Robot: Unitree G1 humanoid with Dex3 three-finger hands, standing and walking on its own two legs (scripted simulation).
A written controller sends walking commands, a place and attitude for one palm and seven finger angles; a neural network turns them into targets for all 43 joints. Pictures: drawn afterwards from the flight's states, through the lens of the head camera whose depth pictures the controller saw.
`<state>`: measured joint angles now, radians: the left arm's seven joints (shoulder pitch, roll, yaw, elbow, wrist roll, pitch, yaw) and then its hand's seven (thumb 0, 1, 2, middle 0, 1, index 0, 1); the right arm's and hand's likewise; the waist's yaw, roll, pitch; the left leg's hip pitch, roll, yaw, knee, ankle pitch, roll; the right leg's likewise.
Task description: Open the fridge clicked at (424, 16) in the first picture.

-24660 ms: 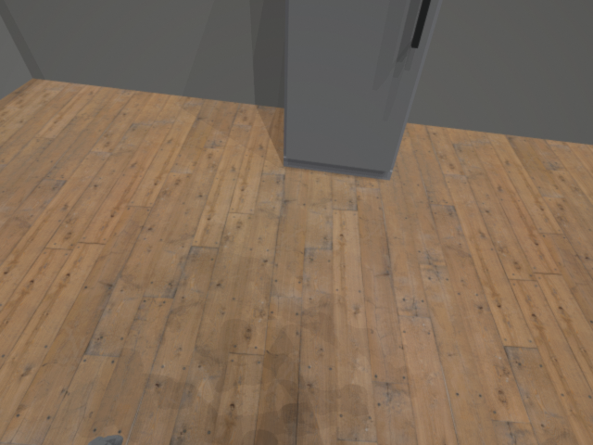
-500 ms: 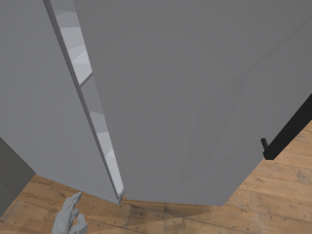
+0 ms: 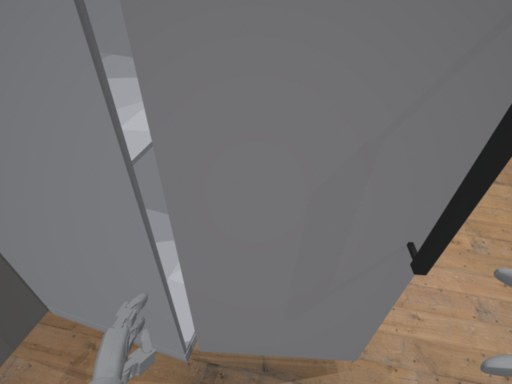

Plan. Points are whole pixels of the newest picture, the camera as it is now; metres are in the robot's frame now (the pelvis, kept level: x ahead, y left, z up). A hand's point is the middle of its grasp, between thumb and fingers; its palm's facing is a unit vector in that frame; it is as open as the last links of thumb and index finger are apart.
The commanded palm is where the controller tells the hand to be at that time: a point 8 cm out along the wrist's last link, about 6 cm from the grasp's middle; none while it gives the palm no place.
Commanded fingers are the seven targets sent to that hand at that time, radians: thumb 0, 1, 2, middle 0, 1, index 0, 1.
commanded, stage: draw the hand back to the body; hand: right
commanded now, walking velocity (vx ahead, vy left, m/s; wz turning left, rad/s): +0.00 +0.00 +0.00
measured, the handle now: (477, 160) +0.36 -0.33 +0.22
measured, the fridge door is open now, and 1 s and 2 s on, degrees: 76 75 75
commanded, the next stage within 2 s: step back with the hand held close in 1.04 s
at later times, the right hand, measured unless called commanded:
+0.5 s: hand (460, 268) +0.22 -0.26 +0.15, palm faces +0.43 +0.79 -0.43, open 10.3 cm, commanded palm +0.17 -0.30 +0.18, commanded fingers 0.00 -0.65 -0.78 0.21 0.45 0.21 0.45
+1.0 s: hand (438, 251) +0.24 -0.23 +0.17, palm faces +0.41 +0.82 -0.41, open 7.5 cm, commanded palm +0.19 -0.27 +0.19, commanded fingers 0.00 -0.90 -0.90 0.20 0.30 0.20 0.30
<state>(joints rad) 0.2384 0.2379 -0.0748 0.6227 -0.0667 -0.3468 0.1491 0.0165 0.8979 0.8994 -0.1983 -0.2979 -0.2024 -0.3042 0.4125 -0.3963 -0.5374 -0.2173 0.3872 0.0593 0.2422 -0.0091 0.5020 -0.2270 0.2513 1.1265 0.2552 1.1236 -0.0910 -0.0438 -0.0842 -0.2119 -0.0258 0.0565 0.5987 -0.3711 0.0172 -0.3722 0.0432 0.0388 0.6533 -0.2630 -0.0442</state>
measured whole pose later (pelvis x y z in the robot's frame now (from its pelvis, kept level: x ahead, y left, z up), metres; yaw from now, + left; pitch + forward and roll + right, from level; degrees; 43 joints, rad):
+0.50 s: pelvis +0.03 +0.01 +0.01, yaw +2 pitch -2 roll +0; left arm 0.24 0.24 -0.03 0.66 -0.02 -0.17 0.10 0.02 0.90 0.90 -0.20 -0.30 -0.20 -0.30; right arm 0.49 -0.38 -0.36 -0.33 0.09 -0.08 -0.12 0.00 -0.30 -0.61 0.23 0.66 0.23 0.65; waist -0.06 -0.06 -0.02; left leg -0.11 -0.02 0.01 0.51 -0.36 0.03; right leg -0.24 0.04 0.00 0.53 -0.26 -0.04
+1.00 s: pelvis +0.04 +0.03 +0.01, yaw +2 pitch -2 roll -1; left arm 0.18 0.22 -0.04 0.61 -0.01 -0.06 0.09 0.02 0.90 0.90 -0.20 -0.30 -0.20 -0.30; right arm 0.46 -0.37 -0.33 -0.38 0.10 -0.02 -0.09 0.02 -0.88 -0.90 0.21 0.32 0.22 0.31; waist -0.08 -0.05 -0.01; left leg -0.05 -0.03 0.02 0.44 -0.35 0.04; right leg -0.18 0.03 0.01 0.47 -0.25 -0.02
